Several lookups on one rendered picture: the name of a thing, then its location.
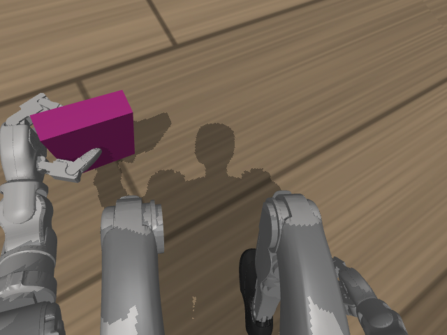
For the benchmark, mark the carton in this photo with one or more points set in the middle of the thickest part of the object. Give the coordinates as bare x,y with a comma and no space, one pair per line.
104,122

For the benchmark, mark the left robot arm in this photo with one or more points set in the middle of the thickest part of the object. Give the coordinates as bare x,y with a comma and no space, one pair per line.
28,289

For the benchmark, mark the left robot hand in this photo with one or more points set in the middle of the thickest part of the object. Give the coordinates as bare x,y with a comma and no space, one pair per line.
23,155

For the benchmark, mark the right robot arm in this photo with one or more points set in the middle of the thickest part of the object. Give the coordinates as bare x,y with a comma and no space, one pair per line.
377,318

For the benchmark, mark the right robot hand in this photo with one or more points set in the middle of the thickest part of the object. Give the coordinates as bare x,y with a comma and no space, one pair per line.
354,288

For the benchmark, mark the right robot foot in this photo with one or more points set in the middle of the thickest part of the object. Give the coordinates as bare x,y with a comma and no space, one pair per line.
247,273

